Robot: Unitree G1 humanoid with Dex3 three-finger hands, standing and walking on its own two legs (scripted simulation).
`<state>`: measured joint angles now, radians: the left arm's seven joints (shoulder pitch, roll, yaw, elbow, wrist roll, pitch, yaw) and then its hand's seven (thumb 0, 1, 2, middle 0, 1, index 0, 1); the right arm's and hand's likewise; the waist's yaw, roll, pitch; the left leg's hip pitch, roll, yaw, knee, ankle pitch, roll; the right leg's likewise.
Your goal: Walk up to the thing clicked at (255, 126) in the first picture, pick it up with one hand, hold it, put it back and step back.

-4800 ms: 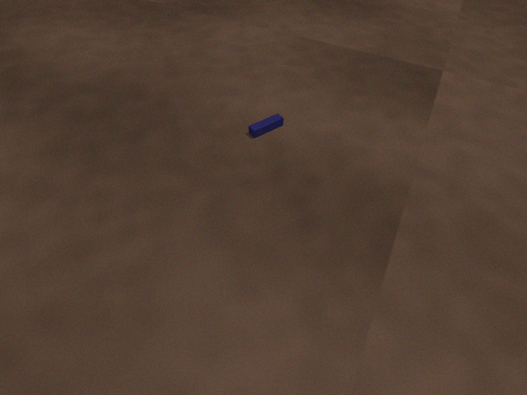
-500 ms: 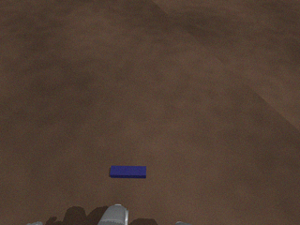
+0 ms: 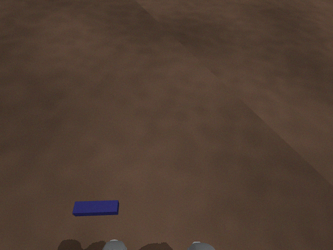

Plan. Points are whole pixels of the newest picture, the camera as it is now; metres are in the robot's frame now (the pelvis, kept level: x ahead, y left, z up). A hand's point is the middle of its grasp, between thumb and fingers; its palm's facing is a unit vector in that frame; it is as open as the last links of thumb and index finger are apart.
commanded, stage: walk up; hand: left
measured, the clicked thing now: (96, 208) +0.42 +0.34 -0.70
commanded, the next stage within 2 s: stand in 1.94 s
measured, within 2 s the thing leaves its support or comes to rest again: neither
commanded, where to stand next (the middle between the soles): +0.09 +0.03 m, yaw +4 degrees
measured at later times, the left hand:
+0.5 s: hand out of the picture +0.06 +0.30 -0.13, palm faces +0.06 -0.86 -0.51, open 7.3 cm
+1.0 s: hand out of the picture +0.09 +0.30 -0.13, palm faces +0.06 -0.92 -0.39, open 7.3 cm
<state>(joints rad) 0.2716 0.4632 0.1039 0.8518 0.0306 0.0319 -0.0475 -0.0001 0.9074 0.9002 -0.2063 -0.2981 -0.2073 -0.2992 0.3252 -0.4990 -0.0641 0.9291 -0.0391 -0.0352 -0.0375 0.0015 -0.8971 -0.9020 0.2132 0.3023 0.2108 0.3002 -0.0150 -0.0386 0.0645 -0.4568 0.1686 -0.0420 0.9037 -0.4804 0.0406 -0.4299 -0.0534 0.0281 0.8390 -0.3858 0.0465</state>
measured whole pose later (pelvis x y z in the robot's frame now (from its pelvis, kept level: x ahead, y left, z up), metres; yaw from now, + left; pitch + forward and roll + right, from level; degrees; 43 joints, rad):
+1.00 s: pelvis +0.02 +0.02 +0.03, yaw +5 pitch -2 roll -1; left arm 0.11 0.41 0.01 1.04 0.00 -0.03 0.02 0.00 0.91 0.90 -0.21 -0.30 -0.21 -0.30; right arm 0.11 -0.37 -0.02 1.05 0.00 0.02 0.02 0.00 -0.90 -0.90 0.21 0.30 0.21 0.30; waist 0.01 0.00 0.11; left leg -0.33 0.02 -0.01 0.70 -0.34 0.01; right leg -0.31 -0.03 0.00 0.64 -0.29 0.04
